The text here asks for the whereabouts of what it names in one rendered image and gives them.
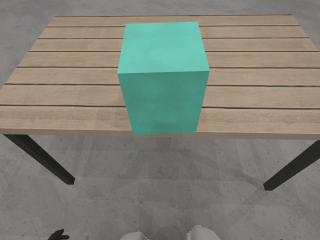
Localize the robot right thigh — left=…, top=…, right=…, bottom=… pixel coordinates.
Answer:
left=186, top=227, right=221, bottom=240

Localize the table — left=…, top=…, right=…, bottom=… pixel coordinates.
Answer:
left=0, top=14, right=320, bottom=191

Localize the carton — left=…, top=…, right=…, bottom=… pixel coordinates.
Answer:
left=117, top=21, right=210, bottom=135

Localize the robot left hand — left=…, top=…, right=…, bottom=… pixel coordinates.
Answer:
left=48, top=229, right=70, bottom=240

